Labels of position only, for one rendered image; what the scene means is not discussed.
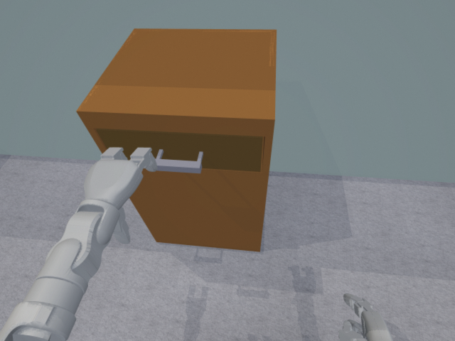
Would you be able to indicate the drawer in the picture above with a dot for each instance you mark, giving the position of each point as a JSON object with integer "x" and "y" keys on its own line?
{"x": 225, "y": 152}

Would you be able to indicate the handle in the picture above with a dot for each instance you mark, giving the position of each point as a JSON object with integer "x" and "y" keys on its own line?
{"x": 177, "y": 165}

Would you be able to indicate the robot left forearm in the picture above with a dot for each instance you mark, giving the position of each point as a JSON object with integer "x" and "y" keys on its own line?
{"x": 47, "y": 313}

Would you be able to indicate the cabinet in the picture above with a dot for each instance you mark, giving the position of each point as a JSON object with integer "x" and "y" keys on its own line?
{"x": 202, "y": 81}

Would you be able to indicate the robot left hand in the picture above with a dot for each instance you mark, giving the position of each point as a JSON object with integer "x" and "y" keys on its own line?
{"x": 114, "y": 179}

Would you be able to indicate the robot right hand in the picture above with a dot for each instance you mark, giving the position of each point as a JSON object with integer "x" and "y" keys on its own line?
{"x": 373, "y": 327}

